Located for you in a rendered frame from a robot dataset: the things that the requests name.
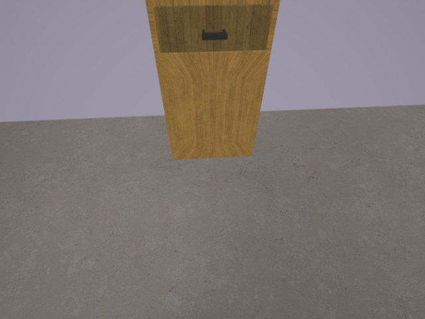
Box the handle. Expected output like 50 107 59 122
202 29 228 41

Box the cabinet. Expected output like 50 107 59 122
145 0 280 160

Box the drawer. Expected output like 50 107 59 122
153 4 273 53

